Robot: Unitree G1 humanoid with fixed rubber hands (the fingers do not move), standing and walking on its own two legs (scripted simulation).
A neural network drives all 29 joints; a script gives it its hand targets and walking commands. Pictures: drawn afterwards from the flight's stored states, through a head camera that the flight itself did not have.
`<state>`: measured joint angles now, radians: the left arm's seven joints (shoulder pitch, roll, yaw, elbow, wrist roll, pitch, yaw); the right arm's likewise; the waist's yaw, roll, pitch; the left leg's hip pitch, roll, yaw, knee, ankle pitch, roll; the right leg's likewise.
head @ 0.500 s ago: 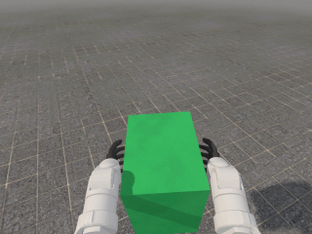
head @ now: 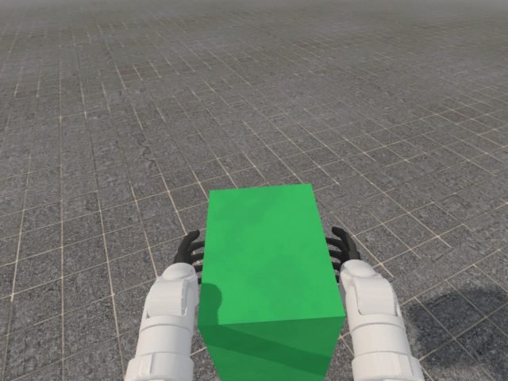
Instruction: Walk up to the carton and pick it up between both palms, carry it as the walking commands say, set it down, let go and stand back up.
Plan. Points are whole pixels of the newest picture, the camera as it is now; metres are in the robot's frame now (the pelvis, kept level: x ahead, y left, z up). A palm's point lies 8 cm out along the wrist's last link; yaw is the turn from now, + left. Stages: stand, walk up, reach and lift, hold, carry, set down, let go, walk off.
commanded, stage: reach and lift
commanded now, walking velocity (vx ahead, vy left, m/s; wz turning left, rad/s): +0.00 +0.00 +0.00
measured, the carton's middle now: (267, 286) +0.31 +0.00 -0.01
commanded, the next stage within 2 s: hold in 0.50 s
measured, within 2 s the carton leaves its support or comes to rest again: neither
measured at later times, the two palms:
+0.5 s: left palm (187, 279) +0.29 +0.13 +0.04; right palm (354, 274) +0.29 -0.14 +0.05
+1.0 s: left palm (185, 282) +0.28 +0.13 +0.05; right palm (355, 277) +0.29 -0.14 +0.05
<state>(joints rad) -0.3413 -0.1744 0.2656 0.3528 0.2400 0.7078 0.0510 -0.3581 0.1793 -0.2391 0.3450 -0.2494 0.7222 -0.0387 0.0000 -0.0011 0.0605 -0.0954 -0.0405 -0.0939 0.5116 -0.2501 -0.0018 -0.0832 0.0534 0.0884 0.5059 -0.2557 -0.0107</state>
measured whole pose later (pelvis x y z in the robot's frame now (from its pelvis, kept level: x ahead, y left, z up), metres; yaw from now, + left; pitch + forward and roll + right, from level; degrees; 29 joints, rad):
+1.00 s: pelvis -0.01 -0.01 +0.00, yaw +1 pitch -10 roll +0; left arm -0.33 -0.17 0.27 0.33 0.25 0.75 0.03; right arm -0.35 0.18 -0.21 0.34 -0.25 0.76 -0.05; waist 0.01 0.00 0.05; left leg -0.11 -0.03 -0.11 0.54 -0.25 -0.02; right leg -0.10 0.07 0.07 0.55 -0.26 -0.03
